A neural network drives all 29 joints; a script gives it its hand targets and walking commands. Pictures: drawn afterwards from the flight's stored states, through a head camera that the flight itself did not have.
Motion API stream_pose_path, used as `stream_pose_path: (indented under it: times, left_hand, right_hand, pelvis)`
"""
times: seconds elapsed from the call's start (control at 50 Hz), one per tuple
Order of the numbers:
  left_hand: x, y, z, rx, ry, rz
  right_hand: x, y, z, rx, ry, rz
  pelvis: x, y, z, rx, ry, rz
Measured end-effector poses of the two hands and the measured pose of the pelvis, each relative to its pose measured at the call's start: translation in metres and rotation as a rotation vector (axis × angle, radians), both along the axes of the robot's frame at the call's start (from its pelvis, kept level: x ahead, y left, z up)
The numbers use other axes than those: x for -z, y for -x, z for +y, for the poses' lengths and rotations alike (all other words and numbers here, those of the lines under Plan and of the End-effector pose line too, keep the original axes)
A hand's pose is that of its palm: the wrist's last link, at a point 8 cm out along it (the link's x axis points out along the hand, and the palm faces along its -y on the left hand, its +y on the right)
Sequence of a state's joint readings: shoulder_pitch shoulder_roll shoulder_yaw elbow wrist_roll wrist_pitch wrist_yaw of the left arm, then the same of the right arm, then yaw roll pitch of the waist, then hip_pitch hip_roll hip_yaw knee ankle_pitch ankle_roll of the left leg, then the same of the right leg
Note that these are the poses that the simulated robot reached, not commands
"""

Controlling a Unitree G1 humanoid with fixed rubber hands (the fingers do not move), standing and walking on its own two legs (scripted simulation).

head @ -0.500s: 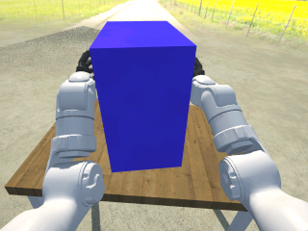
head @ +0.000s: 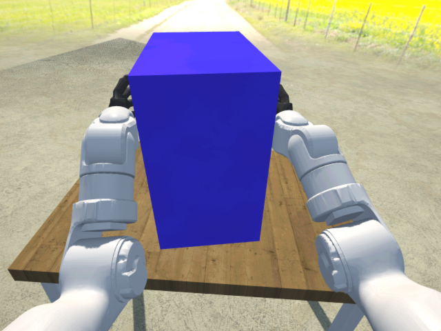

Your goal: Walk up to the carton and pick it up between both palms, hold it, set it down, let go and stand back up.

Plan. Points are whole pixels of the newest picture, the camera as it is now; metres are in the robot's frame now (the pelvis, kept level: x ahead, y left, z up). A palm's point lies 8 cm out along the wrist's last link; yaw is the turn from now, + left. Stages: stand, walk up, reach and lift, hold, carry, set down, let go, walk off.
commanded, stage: hold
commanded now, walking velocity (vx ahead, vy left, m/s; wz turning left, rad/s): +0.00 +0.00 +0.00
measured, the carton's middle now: (203, 130) +0.41 +0.01 +0.24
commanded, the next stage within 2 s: none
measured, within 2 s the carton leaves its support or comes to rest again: neither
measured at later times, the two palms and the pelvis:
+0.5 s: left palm (120, 118) +0.37 +0.15 +0.28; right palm (280, 121) +0.37 -0.12 +0.28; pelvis +0.00 +0.00 +0.00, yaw +0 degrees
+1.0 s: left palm (121, 117) +0.37 +0.15 +0.29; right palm (280, 121) +0.37 -0.12 +0.28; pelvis +0.00 +0.00 +0.00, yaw +0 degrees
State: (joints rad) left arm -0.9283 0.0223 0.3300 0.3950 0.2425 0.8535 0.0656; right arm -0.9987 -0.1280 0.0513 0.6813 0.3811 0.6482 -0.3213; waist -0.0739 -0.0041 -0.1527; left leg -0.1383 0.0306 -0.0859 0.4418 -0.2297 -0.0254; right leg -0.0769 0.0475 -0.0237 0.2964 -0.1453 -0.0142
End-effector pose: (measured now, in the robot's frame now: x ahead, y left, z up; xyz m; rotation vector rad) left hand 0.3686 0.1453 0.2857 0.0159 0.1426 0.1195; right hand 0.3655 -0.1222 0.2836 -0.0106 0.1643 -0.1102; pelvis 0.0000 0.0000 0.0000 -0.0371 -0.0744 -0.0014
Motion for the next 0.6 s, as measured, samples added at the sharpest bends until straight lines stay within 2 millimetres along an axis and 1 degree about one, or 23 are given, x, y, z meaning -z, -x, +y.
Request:
stream_pose_path:
  times: [0.08, 0.18, 0.46, 0.6]
  left_hand:
    - [-0.0018, 0.0003, -0.0004, -0.005, 0.021, 0.012]
    - [0.0016, -0.0014, -0.0007, 0.003, 0.018, 0.034]
    - [0.0013, 0.0007, 0.0023, -0.007, 0.011, 0.009]
    - [0.0049, -0.0013, 0.0011, -0.002, 0.024, 0.031]
  right_hand:
    - [-0.0006, -0.0002, -0.0005, 0.003, -0.031, 0.012]
    - [0.0044, 0.0001, -0.001, 0.006, -0.008, 0.036]
    - [0.0006, -0.0011, 0.0018, -0.003, -0.013, 0.012]
    - [0.0044, -0.0015, 0.0006, 0.003, -0.008, 0.034]
  pelvis:
    - [-0.0001, -0.0007, 0.0004, -0.002, -0.003, -0.017]
    - [-0.0002, -0.0012, 0.0002, -0.003, -0.005, -0.018]
    - [-0.0001, -0.0023, -0.0009, -0.005, -0.001, -0.016]
    - [0.0, -0.001, -0.0016, -0.002, -0.004, -0.019]
